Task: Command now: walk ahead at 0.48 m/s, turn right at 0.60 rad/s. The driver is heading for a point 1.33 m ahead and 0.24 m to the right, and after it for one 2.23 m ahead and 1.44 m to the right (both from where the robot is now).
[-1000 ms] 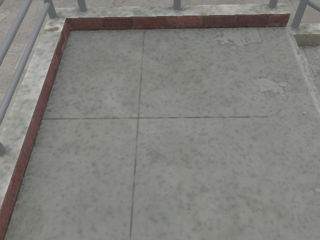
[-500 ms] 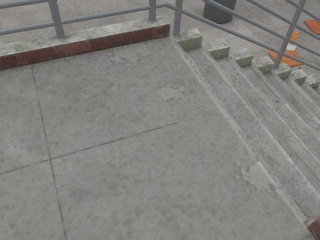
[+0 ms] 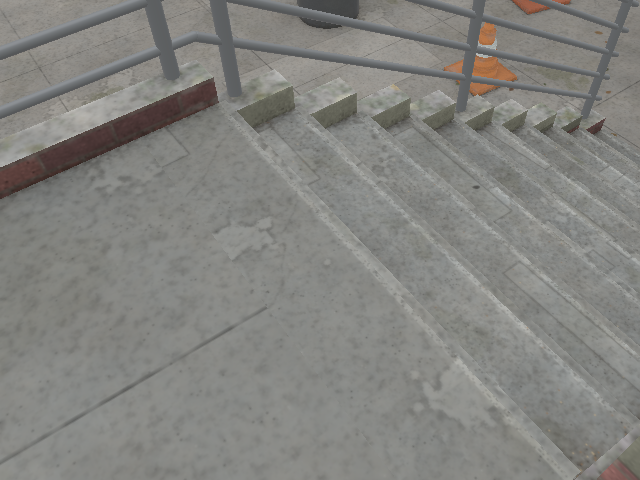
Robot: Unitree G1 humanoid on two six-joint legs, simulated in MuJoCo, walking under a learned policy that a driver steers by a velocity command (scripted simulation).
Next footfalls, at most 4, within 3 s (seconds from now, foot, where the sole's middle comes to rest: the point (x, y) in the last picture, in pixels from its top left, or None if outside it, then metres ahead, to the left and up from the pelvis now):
0.16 left None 0.29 0.10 -0.78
0.64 right None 0.47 -0.17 -0.78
1.18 left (389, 348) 0.77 -0.06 -0.78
1.76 right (478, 313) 0.97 -0.31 -0.94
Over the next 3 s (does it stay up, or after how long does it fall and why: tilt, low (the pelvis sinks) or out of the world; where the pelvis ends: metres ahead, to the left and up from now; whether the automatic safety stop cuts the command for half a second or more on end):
stays up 1.30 -0.28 -0.35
